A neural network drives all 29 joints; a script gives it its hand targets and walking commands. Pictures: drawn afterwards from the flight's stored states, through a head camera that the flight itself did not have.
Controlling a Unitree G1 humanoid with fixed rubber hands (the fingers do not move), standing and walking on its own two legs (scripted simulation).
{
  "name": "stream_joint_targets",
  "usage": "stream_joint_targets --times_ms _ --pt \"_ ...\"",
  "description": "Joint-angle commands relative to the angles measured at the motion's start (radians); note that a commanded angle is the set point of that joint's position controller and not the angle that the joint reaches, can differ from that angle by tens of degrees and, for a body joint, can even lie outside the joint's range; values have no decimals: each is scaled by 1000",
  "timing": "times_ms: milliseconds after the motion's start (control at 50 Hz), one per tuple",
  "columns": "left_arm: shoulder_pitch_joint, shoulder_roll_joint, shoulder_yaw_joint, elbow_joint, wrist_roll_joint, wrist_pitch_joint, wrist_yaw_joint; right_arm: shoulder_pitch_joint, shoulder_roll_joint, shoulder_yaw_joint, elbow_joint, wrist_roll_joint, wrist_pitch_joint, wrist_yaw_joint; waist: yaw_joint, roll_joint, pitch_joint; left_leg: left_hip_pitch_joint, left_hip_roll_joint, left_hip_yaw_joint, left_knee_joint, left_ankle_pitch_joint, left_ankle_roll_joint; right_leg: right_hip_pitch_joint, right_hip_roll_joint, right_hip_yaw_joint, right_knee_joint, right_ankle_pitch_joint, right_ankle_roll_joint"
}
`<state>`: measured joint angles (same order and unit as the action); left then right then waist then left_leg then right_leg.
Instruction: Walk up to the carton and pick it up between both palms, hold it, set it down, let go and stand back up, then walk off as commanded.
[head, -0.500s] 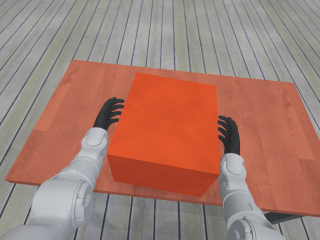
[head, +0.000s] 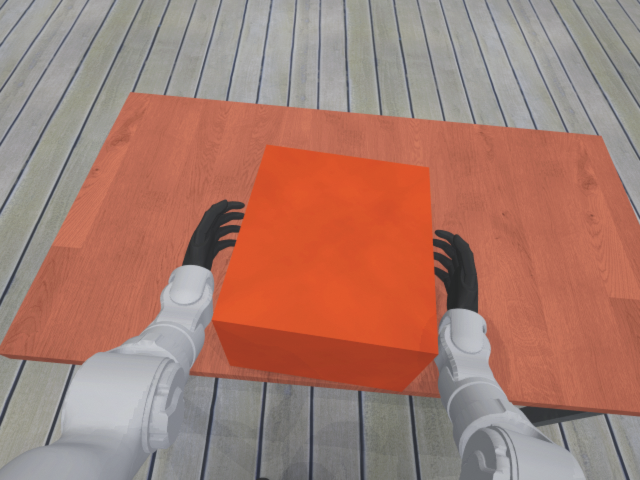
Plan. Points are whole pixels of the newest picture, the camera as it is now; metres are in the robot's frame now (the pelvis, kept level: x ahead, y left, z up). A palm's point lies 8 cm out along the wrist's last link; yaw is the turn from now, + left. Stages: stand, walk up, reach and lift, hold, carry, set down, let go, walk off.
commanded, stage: set down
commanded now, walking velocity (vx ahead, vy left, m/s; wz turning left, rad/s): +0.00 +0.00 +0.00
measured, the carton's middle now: (331, 264) +0.42 -0.03 -0.07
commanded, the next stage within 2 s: none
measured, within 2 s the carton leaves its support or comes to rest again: rests again in 0.56 s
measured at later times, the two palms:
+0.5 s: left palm (206, 259) +0.41 +0.15 -0.02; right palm (461, 299) +0.35 -0.20 -0.02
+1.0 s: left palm (211, 255) +0.42 +0.14 -0.03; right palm (460, 298) +0.35 -0.20 -0.03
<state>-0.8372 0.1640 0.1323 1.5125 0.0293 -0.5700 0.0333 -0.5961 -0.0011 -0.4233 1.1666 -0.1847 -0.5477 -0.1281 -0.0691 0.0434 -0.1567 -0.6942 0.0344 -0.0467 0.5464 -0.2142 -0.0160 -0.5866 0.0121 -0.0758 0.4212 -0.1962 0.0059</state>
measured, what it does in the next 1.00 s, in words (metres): stands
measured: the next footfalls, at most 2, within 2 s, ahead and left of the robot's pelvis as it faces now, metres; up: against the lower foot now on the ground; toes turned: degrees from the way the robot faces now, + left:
none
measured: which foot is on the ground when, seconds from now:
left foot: down 0.00-1.00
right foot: down 0.00-1.00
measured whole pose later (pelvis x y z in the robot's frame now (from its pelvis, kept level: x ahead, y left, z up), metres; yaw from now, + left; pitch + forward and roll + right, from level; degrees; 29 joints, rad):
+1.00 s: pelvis -0.02 +0.00 -0.02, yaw -3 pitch +25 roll -3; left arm -0.94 0.19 0.29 1.55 0.15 -0.63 0.02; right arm -0.75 -0.01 -0.59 1.29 -0.27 -0.65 -0.08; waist -0.07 0.03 -0.16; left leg -0.87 0.05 -0.01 0.67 -0.24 0.00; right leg -0.79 0.01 -0.05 0.58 -0.23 0.01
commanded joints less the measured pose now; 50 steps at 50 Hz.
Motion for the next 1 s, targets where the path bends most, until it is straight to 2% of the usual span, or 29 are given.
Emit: stream_joint_targets --times_ms 0,40,80,140,200,260,300,360,380,400,420,440,480,520,540,560,680,740,760,780,800,860,980 --pt "-564 -636 -138 -135 115 -101 -157 -639 574 318 -50 -176 -82 182 -37 20 -661 377 -21 42 61 481 -96 244 7 -15 53 472 -7" --pt "-577 -619 -119 -134 120 -107 -154 -650 575 313 -52 -181 -85 184 -21 29 -682 362 -22 50 66 471 -95 222 5 -15 62 449 -8" --pt "-607 -598 -110 -115 123 -108 -152 -651 554 260 -20 -195 -85 184 -34 41 -671 355 -20 49 62 415 -94 177 6 -25 60 381 -16" --pt "-624 -563 -75 -95 143 -106 -147 -657 524 202 26 -213 -81 190 -22 69 -637 359 -16 59 60 369 -95 113 4 -30 53 284 -24" --pt "-606 -521 -45 -64 146 -102 -143 -650 503 178 26 -220 -79 183 -17 62 -648 321 -20 68 57 301 -82 93 4 -26 63 251 -28" --pt "-635 -462 -20 -45 150 -93 -137 -666 456 116 44 -236 -68 171 -26 56 -638 283 -21 68 54 220 -70 80 4 -26 68 197 -30" --pt "-639 -435 -4 -72 148 -89 -126 -669 430 98 46 -226 -63 164 -14 70 -638 288 -21 70 55 214 -69 58 4 -18 65 164 -32" --pt "-628 -390 17 -68 149 -77 -120 -670 411 95 44 -221 -55 158 0 45 -629 267 -23 76 63 208 -59 65 3 -11 79 166 -25" --pt "-639 -411 7 -89 151 -74 -120 -677 423 74 46 -229 -50 155 -14 49 -620 263 -23 74 63 192 -56 54 3 -14 75 148 -24" --pt "-639 -408 11 -99 148 -71 -119 -671 428 68 42 -228 -48 152 -14 48 -635 263 -24 77 63 197 -53 47 1 -11 79 146 -22" --pt "-630 -396 24 -84 152 -69 -119 -674 430 79 38 -225 -46 154 0 44 -630 255 -25 79 71 190 -51 50 -2 -6 80 146 -24" --pt "-633 -398 23 -83 152 -67 -120 -671 421 70 44 -229 -45 155 -5 45 -630 248 -24 77 70 184 -49 46 -3 -8 89 139 -24" --pt "-639 -383 45 -84 162 -67 -118 -668 431 71 29 -236 -41 157 8 39 -643 237 -27 82 80 194 -44 42 -5 -4 99 146 -20" --pt "-626 -362 42 -91 168 -67 -113 -648 407 68 47 -224 -43 154 2 45 -655 229 -28 84 85 198 -44 50 -3 -4 103 157 -18" --pt "-611 -362 66 -67 180 -67 -116 -657 426 89 45 -223 -44 159 28 41 -646 212 -27 88 94 208 -41 51 -8 2 115 169 -18" --pt "-610 -368 54 -75 183 -67 -115 -639 415 70 70 -231 -44 156 3 49 -642 230 -26 83 97 229 -44 49 -6 -3 115 187 -16" --pt "-570 -404 81 -41 218 -75 -122 -623 455 97 87 -250 -67 171 19 46 -635 255 -19 79 128 318 -51 17 1 -10 126 231 -17" --pt "-553 -426 62 -32 218 -78 -124 -604 448 95 113 -250 -78 178 6 70 -613 283 -15 72 133 356 -61 -21 7 -21 116 223 -23" --pt "-536 -428 65 -18 218 -82 -122 -605 450 109 120 -246 -83 182 18 64 -604 295 -13 73 142 382 -64 -27 8 -21 119 234 -21" --pt "-522 -401 58 -18 214 -82 -116 -592 403 98 140 -235 -87 179 12 80 -611 311 -11 67 141 385 -71 -40 11 -26 118 223 -24" --pt "-532 -395 68 -19 216 -83 -117 -594 408 105 130 -234 -88 180 18 74 -598 316 -13 71 145 383 -68 -40 11 -24 118 217 -24" --pt "-519 -368 59 -43 203 -85 -103 -574 355 75 142 -229 -91 171 1 80 -600 343 -10 63 145 412 -77 -67 19 -28 103 210 -27" --pt "-507 -209 83 -47 157 -79 -71 -564 197 51 153 -169 -83 139 10 68 -627 307 -15 67 154 364 -66 -62 14 -13 113 215 -23"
